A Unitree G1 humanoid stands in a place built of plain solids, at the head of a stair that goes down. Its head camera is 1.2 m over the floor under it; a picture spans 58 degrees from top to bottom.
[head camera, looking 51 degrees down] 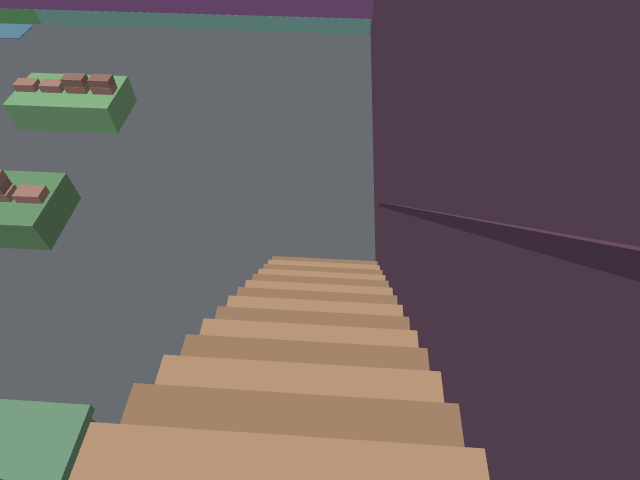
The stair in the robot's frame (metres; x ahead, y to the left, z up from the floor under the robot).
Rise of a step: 0.20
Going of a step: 0.20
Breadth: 1.21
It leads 4 degrees to the right of straight ahead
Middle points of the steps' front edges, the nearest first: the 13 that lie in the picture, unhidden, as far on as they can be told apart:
0.37 0.11 -0.20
0.57 0.10 -0.40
0.77 0.09 -0.60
0.97 0.07 -0.80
1.17 0.06 -1.00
1.37 0.05 -1.20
1.57 0.04 -1.40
1.77 0.02 -1.60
1.97 0.01 -1.80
2.17 0.00 -2.00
2.37 -0.01 -2.20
2.57 -0.03 -2.40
2.77 -0.04 -2.60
